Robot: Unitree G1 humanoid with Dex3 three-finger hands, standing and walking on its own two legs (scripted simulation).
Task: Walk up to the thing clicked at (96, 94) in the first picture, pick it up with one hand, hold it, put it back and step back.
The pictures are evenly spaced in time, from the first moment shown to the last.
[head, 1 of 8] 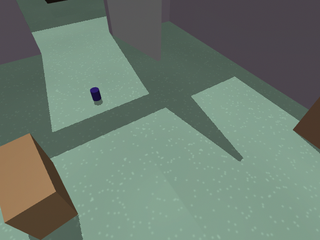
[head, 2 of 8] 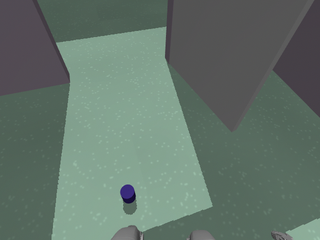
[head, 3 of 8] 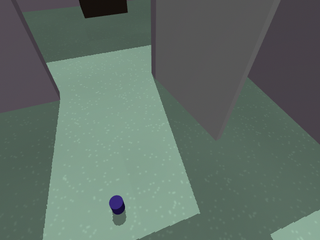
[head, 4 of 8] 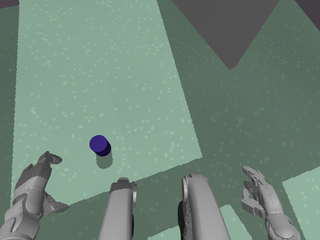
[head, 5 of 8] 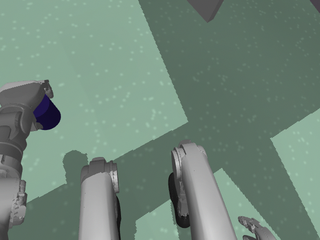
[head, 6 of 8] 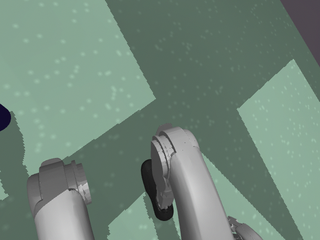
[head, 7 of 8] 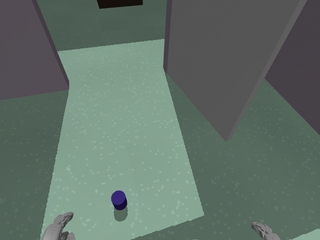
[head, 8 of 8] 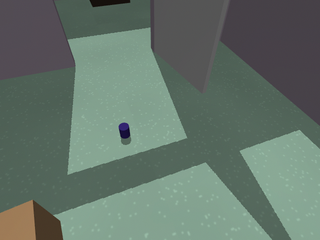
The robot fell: no
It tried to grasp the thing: yes
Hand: left
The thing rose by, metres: 0.66
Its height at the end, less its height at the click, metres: +0.00
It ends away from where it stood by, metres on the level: 0.00
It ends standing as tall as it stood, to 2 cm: yes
